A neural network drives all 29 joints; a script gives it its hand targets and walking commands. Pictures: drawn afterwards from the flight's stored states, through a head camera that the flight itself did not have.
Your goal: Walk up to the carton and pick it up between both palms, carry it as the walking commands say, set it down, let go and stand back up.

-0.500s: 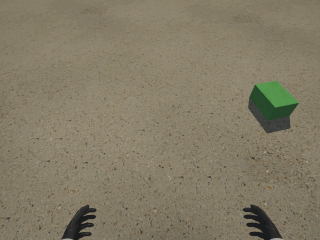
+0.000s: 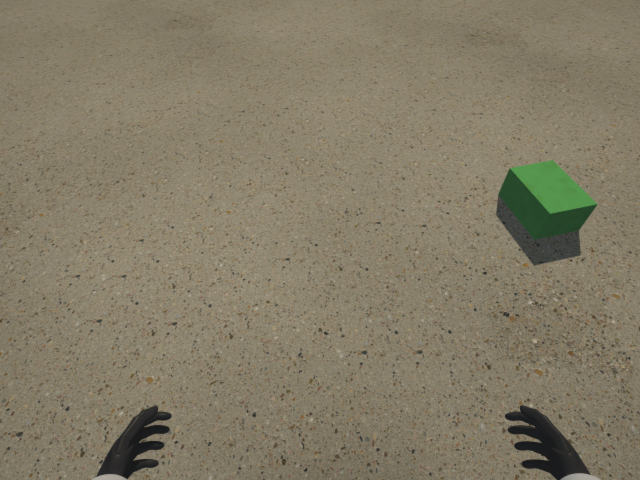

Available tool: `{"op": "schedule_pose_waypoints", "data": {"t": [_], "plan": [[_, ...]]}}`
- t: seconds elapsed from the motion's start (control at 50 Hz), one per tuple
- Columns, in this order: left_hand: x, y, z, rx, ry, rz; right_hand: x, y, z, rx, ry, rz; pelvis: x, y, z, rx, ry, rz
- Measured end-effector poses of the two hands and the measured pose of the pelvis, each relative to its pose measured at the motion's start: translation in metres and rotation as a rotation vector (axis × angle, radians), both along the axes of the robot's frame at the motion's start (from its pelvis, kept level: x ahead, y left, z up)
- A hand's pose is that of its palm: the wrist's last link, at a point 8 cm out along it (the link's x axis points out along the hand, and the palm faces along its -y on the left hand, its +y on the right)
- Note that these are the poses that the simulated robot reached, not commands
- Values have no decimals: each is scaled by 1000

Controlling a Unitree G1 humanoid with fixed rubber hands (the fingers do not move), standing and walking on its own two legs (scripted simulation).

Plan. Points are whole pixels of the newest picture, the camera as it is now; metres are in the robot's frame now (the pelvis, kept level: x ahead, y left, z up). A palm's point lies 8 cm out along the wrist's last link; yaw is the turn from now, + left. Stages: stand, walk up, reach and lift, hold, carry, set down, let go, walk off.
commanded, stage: stand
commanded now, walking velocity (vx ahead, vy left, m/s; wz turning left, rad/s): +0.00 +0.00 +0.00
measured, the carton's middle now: (543, 198) +1.27 -0.90 -0.68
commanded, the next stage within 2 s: none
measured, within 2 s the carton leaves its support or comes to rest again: neither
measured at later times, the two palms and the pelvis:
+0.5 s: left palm (116, 474) +0.15 +0.28 -0.06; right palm (573, 474) +0.15 -0.27 -0.07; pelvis +0.00 +0.00 +0.00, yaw +0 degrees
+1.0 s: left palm out of the picture +0.14 +0.28 -0.06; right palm out of the picture +0.14 -0.28 -0.07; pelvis -0.01 +0.00 +0.00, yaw +0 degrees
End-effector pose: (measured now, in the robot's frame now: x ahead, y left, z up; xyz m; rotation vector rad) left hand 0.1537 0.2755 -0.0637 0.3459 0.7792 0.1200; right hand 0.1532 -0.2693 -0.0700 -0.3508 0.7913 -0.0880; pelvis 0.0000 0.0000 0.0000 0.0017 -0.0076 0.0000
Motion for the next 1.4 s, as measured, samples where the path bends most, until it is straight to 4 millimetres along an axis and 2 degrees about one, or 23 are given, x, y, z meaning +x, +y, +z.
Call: {"op": "schedule_pose_waypoints", "data": {"t": [0.46, 1.4], "plan": [[-2, 1, 1, 2, -6, -1, -2, -5, 3, -12, -8, -1, -2, 0, 0, 0, -3, 0], [-19, 7, -2, 14, 20, 11, -21, -12, -3, -22, 29, -20, -12, 0, 0, 0, -18, 0]]}}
